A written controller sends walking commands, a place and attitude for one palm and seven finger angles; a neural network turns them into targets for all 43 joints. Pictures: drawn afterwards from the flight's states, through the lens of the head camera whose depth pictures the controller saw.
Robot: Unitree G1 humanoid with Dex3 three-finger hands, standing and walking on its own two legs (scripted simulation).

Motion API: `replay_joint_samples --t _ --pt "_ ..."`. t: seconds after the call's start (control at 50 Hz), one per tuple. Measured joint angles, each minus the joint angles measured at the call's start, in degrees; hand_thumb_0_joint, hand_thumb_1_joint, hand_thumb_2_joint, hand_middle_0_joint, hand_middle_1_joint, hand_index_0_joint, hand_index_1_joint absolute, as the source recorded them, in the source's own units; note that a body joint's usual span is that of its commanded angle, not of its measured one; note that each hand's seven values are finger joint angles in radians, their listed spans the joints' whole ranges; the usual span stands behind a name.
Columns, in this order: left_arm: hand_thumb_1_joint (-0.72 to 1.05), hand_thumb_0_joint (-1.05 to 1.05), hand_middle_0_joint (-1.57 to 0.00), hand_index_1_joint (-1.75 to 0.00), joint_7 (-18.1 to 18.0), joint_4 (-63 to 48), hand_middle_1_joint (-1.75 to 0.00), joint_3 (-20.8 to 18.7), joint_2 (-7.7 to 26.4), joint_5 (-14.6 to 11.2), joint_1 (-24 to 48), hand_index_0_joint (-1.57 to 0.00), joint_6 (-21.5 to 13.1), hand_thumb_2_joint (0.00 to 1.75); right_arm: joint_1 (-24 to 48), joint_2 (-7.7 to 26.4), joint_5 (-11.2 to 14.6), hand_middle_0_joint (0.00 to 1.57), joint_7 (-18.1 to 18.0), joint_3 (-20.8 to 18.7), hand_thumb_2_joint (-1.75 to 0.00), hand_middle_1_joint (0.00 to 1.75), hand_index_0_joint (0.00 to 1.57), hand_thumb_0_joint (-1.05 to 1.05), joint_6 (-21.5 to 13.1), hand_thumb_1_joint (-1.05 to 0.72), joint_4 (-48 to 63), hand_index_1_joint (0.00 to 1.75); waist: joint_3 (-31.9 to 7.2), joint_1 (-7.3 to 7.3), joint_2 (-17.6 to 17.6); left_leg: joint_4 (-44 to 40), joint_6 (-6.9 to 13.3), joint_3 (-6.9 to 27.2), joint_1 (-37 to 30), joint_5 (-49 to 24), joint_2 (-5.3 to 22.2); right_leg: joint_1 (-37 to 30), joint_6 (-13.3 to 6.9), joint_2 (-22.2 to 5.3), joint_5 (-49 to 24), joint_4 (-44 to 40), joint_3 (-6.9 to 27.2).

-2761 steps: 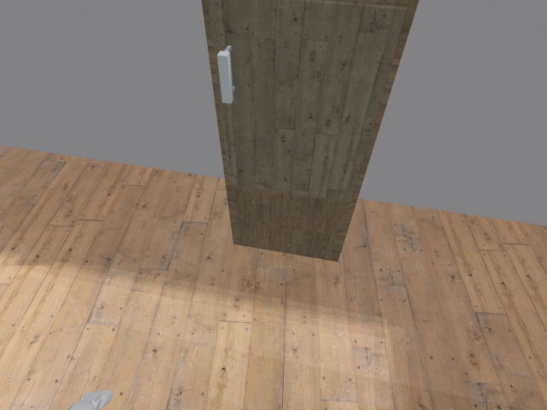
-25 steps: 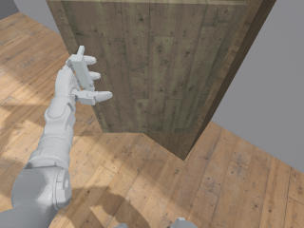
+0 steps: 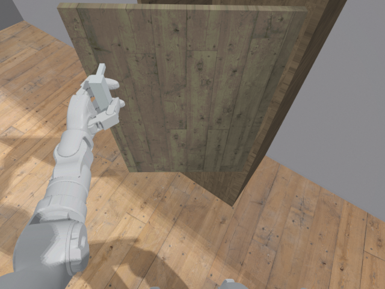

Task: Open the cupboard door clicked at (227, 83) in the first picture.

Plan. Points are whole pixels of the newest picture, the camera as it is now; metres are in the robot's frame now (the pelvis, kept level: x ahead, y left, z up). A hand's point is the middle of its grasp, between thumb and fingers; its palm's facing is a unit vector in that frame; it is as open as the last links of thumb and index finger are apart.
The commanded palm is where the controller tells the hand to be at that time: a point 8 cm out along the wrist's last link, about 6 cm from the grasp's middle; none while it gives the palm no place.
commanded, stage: pull the door open along its arc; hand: left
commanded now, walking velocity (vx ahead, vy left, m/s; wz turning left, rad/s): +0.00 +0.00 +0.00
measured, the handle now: (107, 94) +0.51 +0.18 +0.10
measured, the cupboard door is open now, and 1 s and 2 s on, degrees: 37 75 68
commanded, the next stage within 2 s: open thumb and fingers to let go in 0.94 s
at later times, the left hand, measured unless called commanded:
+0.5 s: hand (118, 160) +0.34 +0.13 +0.10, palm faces -0.01 -1.00 +0.04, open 6.4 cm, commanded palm +0.29 +0.19 +0.10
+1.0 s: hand (162, 218) +0.23 +0.05 +0.10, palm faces +0.32 -0.95 -0.01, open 6.6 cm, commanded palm +0.17 +0.09 +0.10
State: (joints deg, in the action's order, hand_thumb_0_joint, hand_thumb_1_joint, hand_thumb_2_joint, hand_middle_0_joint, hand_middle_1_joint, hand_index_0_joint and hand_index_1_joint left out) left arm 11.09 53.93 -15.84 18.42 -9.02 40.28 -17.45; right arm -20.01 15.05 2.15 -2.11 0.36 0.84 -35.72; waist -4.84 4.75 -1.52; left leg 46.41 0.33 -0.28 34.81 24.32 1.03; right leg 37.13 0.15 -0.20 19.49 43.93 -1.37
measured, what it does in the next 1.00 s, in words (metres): stands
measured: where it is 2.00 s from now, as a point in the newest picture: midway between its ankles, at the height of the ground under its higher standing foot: outside the picture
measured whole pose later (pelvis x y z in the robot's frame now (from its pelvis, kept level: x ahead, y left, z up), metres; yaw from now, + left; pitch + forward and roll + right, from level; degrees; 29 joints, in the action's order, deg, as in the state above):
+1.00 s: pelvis +0.01 -0.04 +0.00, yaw +2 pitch +2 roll +0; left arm -24.6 -21.8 16.6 -1.1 1.2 -28.3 0.7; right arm -10.1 9.8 -1.8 0.6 1.6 5.6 -27.3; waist -4.6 0.4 -3.7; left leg 43.8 -2.5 2.2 20.6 25.6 2.4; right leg 23.8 -3.1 1.0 23.5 44.7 -3.9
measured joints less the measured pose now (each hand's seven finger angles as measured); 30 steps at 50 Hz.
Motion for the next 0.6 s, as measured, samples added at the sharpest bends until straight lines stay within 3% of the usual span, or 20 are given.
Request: replay_joint_samples --t 0.22,0.44,0.48,0.52,0.6 --pt "0.71 0.01 -0.34 -1.35 -0.26 -5.33 -1.35 -0.15 -1.14 -0.38 -5.38 -0.34 0.99 0.77 -0.12 -0.19 0.12 0.2 0.34 -0.03 -0.89 0.3 0.2 0.01 0.22 -0.9 0.86 0.3 -0.71 -0.38 -0.3 -0.99 0.01 -0.8 -1.61 -0.03 0.21 -1.06 0.0 0.26 -0.09 -0.53 0.79" --pt "0.68 0.01 -0.34 -1.33 0.03 -30.61 -1.34 5.1 -6.82 -3.25 -28.62 -0.31 3.97 0.71 1.13 -0.85 0.87 0.2 1.01 -0.35 -0.89 0.3 0.2 0.01 -0.61 -0.9 3.72 0.3 -1.14 -2.41 -0.94 -4.67 0.05 -1.85 -8.32 -0.46 0.2 -6.89 0.08 0.37 -0.21 -3.03 1.8" --pt "0.67 0.02 -0.34 -1.32 -2.44 -36.83 -1.34 7.59 -9.01 -3.71 -33.51 -0.32 5.57 0.71 2.12 -1.23 0.92 0.2 1.07 -0.57 -0.9 0.3 0.2 0.01 -1.22 -0.9 4.22 0.3 -1.01 -3.33 -0.93 -5.23 0.0 -1.92 -9.57 -0.57 0.14 -8.03 0.08 0.32 -0.2 -3.37 1.87" --pt "0.66 0.03 -0.33 -1.31 -7.34 -42.87 -1.34 10.39 -12.05 -3.11 -37.86 -0.32 6.93 0.71 3.69 -1.62 0.74 0.2 1.29 -0.6 -0.9 0.3 0.2 0.01 -1.88 -0.9 4.51 0.3 -0.45 -4.06 -0.9 -5.54 -0.07 -1.66 -10.61 -0.7 -0.04 -9.15 0.08 0.12 -0.14 -3.54 1.62" --pt "0.64 0.04 -0.33 -1.3 -16.51 -53.26 -1.33 16.01 -17.19 0.02 -45.47 -0.34 9.81 0.71 7.42 -2.75 -0.36 0.2 1.92 -0.06 -0.9 0.3 0.2 0.01 -2.18 -0.91 5.48 0.3 0.29 -5.06 -0.33 -5.66 -0.3 -0.96 -11.59 -0.99 -0.43 -10.18 -0.12 -0.32 0.21 -3.08 0.94"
